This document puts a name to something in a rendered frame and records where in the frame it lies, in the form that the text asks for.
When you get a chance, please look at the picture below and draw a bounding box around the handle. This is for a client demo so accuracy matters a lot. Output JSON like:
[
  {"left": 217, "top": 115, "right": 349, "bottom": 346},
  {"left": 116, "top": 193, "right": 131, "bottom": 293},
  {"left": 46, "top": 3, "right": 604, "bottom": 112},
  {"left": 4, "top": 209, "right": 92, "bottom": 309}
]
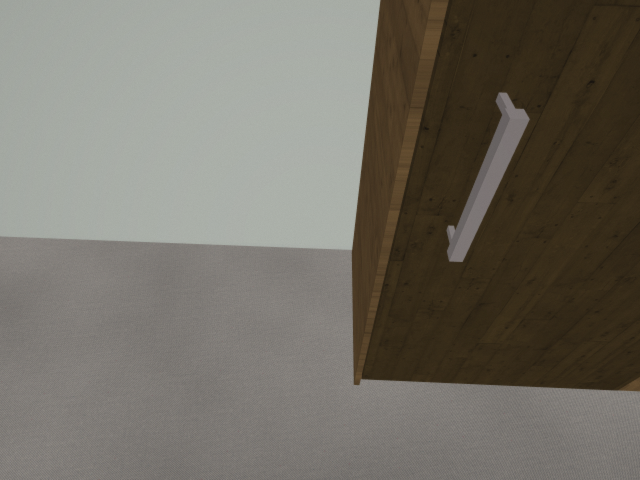
[{"left": 447, "top": 92, "right": 530, "bottom": 262}]

